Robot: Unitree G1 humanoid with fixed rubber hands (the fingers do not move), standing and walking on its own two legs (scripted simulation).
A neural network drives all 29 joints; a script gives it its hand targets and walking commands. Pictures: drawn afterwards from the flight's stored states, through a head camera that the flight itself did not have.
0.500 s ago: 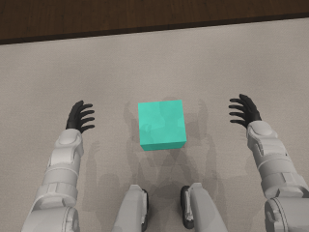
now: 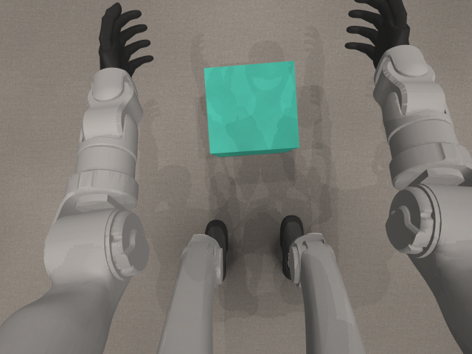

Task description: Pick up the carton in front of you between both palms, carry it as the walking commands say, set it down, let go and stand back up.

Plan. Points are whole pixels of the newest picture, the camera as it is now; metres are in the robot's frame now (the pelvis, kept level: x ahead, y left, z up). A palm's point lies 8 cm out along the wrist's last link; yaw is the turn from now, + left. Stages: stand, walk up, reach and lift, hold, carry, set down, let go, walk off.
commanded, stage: reach and lift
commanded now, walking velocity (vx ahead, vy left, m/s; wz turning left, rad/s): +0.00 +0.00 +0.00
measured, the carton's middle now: (250, 117) +0.52 +0.00 -0.51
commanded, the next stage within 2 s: none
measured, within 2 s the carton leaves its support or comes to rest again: leaves its support in 1.66 s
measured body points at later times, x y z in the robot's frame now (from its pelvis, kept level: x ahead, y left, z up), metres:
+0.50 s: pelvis -0.03 -0.01 -0.19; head +0.34 -0.01 +0.06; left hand +0.51 +0.20 -0.35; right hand +0.54 -0.18 -0.36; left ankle +0.06 +0.12 -0.60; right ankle +0.08 -0.13 -0.60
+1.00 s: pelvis -0.03 +0.00 -0.27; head +0.35 +0.01 -0.04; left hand +0.54 +0.19 -0.45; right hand +0.55 -0.16 -0.45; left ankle +0.06 +0.12 -0.60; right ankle +0.08 -0.13 -0.60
